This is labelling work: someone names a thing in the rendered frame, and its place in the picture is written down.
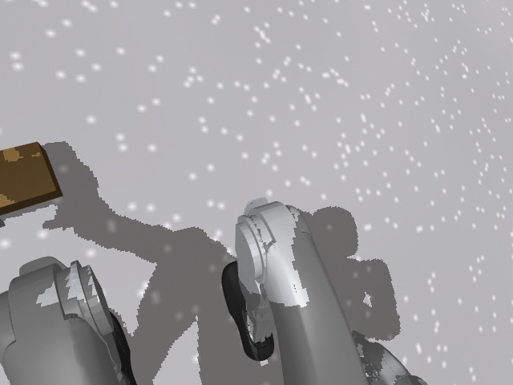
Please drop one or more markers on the left robot foot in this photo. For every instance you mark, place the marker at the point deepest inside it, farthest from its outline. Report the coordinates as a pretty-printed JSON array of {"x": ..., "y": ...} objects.
[{"x": 123, "y": 350}]

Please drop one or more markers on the right robot foot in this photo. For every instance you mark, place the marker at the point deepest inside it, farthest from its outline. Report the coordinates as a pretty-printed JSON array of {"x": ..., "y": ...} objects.
[{"x": 236, "y": 304}]

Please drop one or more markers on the right robot hand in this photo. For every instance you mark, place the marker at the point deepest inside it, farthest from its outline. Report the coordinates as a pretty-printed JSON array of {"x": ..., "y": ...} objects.
[{"x": 382, "y": 367}]

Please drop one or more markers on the carton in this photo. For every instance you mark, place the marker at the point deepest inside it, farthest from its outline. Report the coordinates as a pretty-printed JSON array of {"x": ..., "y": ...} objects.
[{"x": 26, "y": 178}]

